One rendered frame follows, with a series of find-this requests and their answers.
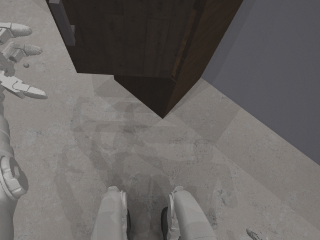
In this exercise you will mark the left robot shin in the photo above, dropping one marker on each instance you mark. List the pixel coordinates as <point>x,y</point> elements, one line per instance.
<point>124,220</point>

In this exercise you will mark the robot left hand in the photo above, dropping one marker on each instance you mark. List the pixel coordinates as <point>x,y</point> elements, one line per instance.
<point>13,54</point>

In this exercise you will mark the cupboard door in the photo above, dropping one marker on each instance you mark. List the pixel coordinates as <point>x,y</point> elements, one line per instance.
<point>139,38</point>

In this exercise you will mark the robot left forearm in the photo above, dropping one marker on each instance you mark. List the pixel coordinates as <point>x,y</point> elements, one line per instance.
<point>5,147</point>

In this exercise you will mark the handle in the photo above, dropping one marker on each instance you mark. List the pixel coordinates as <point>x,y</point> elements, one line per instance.
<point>67,30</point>

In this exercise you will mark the left robot upper arm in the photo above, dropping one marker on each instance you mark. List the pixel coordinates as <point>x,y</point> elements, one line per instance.
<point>13,184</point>

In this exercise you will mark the robot shin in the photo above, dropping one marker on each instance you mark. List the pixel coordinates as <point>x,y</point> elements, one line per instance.
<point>124,220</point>
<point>173,225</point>

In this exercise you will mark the right robot shin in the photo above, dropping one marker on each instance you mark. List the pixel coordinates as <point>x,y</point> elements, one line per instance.
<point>173,225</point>

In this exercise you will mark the robot right hand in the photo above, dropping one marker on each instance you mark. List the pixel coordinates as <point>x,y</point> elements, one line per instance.
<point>256,235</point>

